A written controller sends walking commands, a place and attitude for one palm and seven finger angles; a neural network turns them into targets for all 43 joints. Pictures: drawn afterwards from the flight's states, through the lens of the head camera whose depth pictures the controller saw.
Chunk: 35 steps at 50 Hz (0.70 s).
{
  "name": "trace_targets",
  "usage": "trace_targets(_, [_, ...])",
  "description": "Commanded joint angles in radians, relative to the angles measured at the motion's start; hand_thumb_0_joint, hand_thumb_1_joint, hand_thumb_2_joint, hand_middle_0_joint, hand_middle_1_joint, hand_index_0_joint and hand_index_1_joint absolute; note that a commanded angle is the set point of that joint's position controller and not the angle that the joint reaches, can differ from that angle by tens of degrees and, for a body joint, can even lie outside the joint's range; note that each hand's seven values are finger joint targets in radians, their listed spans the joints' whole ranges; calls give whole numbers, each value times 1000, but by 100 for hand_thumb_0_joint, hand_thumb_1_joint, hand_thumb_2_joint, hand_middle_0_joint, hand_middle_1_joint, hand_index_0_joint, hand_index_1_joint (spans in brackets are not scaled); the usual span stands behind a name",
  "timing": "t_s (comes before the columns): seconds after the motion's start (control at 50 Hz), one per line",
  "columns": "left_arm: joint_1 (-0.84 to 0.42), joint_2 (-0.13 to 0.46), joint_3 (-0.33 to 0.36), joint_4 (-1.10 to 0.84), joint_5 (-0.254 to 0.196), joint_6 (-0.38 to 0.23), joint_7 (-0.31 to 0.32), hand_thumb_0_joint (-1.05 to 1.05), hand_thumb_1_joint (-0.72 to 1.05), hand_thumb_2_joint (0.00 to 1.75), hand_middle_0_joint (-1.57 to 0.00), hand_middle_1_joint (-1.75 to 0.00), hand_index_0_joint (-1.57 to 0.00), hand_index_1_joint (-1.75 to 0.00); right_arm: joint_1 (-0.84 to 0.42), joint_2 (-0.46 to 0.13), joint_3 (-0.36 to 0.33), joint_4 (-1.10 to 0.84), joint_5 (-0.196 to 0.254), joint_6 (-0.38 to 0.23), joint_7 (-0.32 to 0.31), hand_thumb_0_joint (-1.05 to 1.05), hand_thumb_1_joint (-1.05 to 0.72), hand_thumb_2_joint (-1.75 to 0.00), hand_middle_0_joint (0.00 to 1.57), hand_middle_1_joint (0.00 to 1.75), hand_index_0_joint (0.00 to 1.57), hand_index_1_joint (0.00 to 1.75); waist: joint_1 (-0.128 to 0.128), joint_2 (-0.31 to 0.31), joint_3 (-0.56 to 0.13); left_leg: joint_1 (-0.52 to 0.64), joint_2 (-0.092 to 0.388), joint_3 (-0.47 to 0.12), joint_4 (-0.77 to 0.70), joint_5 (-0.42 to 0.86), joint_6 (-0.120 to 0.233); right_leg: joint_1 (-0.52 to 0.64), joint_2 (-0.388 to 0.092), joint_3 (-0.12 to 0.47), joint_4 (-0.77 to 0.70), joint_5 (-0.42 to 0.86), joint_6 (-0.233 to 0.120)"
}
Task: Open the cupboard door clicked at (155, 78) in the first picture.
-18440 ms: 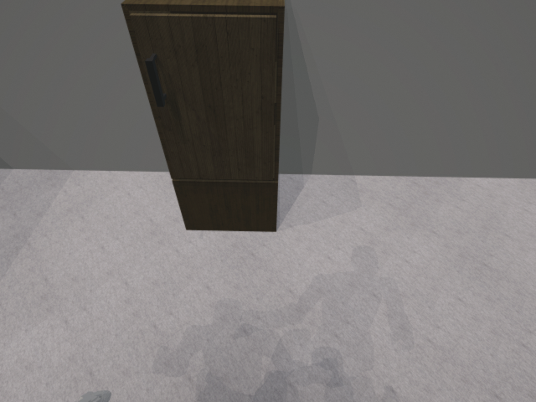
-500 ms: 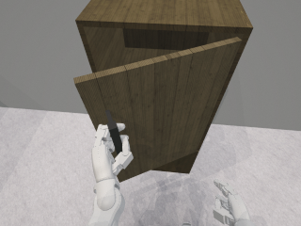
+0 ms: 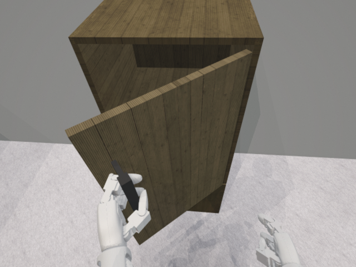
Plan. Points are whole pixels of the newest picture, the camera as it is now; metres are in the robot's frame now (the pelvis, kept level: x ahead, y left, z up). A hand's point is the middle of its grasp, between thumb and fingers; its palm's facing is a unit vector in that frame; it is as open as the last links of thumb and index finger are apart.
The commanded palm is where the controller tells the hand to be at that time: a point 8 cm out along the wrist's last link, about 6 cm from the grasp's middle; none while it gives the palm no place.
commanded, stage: open thumb and fingers to let go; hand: left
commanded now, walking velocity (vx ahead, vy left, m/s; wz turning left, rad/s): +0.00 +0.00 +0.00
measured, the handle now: (127, 189) +0.27 +0.12 +0.07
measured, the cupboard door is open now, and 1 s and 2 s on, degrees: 41 38 42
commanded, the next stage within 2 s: slide the hand sideways off the handle in 0.76 s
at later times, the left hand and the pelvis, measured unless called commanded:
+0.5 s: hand (131, 214) +0.22 +0.10 +0.07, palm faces +0.34 -0.94 +0.00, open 13.1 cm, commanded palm +0.17 +0.14 +0.07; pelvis -0.02 +0.01 +0.00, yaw -1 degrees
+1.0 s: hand (130, 227) +0.19 +0.10 +0.07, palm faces -0.05 -1.00 -0.01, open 16.3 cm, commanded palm +0.16 +0.13 +0.07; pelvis -0.02 +0.06 -0.01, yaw -1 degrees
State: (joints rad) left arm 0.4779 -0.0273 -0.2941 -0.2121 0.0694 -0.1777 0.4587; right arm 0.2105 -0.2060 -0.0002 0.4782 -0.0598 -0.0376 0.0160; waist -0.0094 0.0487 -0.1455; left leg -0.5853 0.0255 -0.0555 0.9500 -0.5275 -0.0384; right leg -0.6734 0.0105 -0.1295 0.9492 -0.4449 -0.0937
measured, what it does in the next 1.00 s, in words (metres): shifts its weight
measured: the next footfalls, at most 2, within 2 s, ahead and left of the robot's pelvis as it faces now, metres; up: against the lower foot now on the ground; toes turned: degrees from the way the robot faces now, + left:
none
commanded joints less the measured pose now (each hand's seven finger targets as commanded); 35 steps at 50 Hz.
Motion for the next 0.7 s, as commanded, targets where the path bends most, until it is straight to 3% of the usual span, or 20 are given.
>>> trace_targets(0.0, [-67,-89,56,-157,-6,-87,38,0,62,78,-38,-132,-38,-132,-89,-49,-12,-154,4,-71,-20,0,-90,-90,20,30,20,30,15,-186,-126,-126,-77,27,-48,161,39,275,-93,267,-283,217,108])
trace_targets(0.08, [-82,-53,65,-175,-9,-106,6,0,34,66,-36,-129,-36,-129,-78,-57,-20,-149,7,-66,-28,0,-90,-90,20,30,20,30,13,-165,-167,-135,-72,27,-58,173,41,330,-108,294,-275,292,116])
trace_targets(0.1, [-94,-56,53,-176,-4,-107,0,0,27,63,-35,-128,-35,-128,-77,-58,-18,-151,6,-66,-28,0,-90,-90,20,30,20,30,9,-151,-154,-138,-73,27,-59,170,43,320,-108,291,-274,282,115])
trace_targets(0.14, [-134,-42,60,-160,1,-115,-9,0,13,57,-35,-127,-35,-127,-74,-62,-20,-142,5,-68,-32,0,-90,-90,20,30,20,30,-6,-178,-144,-150,-67,20,-55,159,46,306,-108,294,-277,254,116])
trace_targets(0.22, [-110,-59,52,-154,-5,-138,-19,0,-15,45,-32,-124,-32,-124,-81,-62,-21,-149,6,-77,-32,0,-90,-90,20,30,20,30,8,-167,-150,-145,-66,19,-64,145,48,284,-97,268,-262,193,107])
trace_targets(0.32, [-152,-65,56,-140,-16,-140,-7,0,-50,30,-30,-120,-30,-120,-83,-60,-19,-151,8,-87,-35,0,-90,-90,20,30,20,30,6,-187,-137,-154,-70,22,-59,120,49,264,-96,269,-277,106,106])
trace_targets(0.36, [-143,-69,50,-145,-11,-139,-1,0,-50,30,-30,-120,-30,-120,-89,-61,-21,-154,10,-89,-34,0,-90,-90,20,30,20,30,11,-176,-142,-146,-70,26,-61,124,50,260,-92,263,-275,92,100])
trace_targets(0.44, [-129,-94,15,-164,2,-137,14,0,-50,30,-27,-100,-27,-100,-78,-64,-22,-160,11,-100,-28,0,-90,-90,20,30,20,30,10,-167,-140,-119,-68,27,-71,150,54,233,-69,205,-245,111,87])
trace_targets(0.54, [-170,-131,-48,-183,23,-134,23,0,-50,30,-22,-75,-22,-75,-87,-71,-18,-169,11,-109,-22,0,-90,-90,20,30,20,30,0,-105,-95,-91,-67,22,-86,135,59,159,-47,148,-221,50,69])
trace_targets(0.68, [-201,-201,-113,-193,27,-98,47,0,-50,30,-17,-40,-17,-40,-89,-72,-12,-181,17,-106,-8,0,-90,-90,20,30,20,30,5,-59,-114,-55,-56,2,-119,170,52,128,-19,67,-145,103,53])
